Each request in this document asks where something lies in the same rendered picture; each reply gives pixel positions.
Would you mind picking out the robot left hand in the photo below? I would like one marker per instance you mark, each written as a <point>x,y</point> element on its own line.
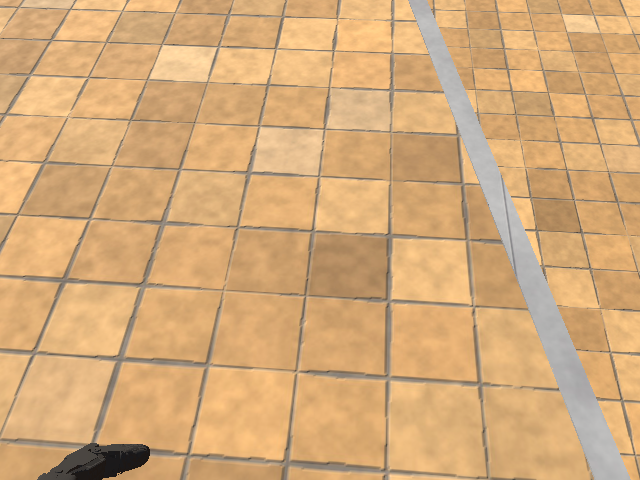
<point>94,462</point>

